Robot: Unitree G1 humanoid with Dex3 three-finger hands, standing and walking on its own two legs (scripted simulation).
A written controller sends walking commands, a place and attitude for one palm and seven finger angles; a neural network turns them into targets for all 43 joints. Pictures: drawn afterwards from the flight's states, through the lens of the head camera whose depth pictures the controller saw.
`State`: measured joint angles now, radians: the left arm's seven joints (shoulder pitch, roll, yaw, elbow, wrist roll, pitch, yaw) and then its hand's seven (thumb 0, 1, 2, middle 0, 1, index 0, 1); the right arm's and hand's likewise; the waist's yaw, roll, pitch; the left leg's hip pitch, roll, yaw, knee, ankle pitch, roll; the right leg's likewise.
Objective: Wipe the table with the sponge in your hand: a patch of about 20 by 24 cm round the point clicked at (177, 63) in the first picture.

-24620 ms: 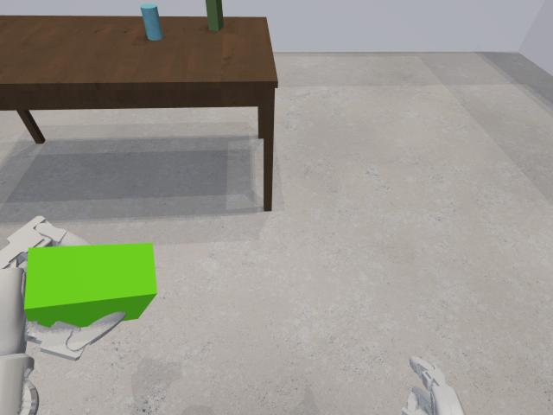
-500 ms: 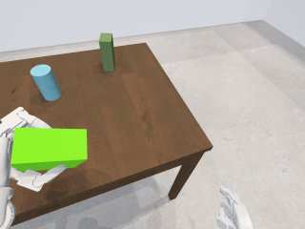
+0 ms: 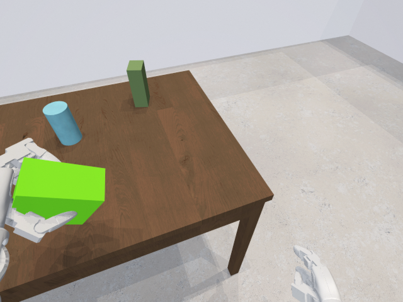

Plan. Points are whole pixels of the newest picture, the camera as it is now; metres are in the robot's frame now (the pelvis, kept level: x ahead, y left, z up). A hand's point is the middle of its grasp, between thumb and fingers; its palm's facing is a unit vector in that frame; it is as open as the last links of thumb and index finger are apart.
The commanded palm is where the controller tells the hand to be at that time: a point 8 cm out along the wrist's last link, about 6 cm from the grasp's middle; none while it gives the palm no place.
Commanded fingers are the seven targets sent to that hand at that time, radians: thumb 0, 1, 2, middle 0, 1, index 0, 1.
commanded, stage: turn the palm down, sponge in hand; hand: left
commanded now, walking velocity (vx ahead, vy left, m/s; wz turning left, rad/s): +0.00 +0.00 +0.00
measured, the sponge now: (69, 196) +0.24 +0.24 +0.13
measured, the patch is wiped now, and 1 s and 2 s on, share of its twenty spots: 0.00 0.00 0.00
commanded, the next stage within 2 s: move the sponge above the wiping area in 1.98 s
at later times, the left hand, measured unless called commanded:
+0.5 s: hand (60, 210) +0.21 +0.24 +0.14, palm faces +0.24 -0.55 -0.80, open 10.0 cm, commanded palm +0.17 +0.28 +0.18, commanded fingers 0.00 0.10 1.30 -1.20 -1.60 -1.20 -1.60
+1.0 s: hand (44, 209) +0.22 +0.28 +0.12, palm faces +0.21 -0.31 -0.93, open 10.0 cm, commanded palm +0.19 +0.28 +0.18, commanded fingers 0.00 0.10 1.30 -1.20 -1.60 -1.20 -1.60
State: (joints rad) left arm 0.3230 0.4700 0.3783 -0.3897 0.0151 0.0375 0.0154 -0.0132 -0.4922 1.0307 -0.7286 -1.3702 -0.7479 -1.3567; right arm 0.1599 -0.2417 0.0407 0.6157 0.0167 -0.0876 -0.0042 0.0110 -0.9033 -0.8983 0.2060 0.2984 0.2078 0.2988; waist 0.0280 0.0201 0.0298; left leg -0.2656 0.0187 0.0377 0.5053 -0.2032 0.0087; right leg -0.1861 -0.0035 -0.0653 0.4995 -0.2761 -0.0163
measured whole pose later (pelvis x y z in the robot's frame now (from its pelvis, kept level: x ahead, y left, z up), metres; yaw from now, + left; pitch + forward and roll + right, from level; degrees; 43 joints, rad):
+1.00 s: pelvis +0.01 -0.01 -0.01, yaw +1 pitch +0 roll +0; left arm 0.36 0.59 0.18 -0.37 0.50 0.19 0.09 -0.01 -0.49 1.03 -0.73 -1.36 -0.75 -1.35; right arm 0.14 -0.25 0.02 0.57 0.04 0.01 -0.09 0.01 -0.91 -0.90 0.20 0.30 0.20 0.30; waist 0.09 0.08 -0.03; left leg -0.35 0.02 0.01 0.61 -0.27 0.00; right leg -0.25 0.00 -0.09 0.59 -0.35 -0.03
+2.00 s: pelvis +0.01 -0.02 +0.01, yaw +1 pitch -4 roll +0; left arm 0.20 0.53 -0.01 -0.23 0.85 0.31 0.00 -0.01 -0.49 1.03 -0.73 -1.36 -0.75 -1.35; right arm 0.01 -0.27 0.03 0.66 0.04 0.03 -0.05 0.01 -0.91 -0.90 0.20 0.30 0.20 0.30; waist 0.13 0.12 0.03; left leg -0.18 0.03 0.01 0.42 -0.18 -0.01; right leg -0.10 0.01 -0.08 0.42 -0.26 -0.04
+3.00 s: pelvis +0.00 -0.01 +0.01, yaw +1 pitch -3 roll +0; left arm 0.08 0.44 -0.11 -0.06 0.92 0.34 0.04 -0.01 -0.49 1.03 -0.73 -1.36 -0.76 -1.34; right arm 0.02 -0.27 0.02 0.68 0.05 0.04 -0.04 0.01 -0.91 -0.90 0.20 0.30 0.20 0.30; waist 0.12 0.12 0.02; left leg -0.20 0.02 0.01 0.42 -0.16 0.00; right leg -0.12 0.00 -0.08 0.43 -0.25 -0.04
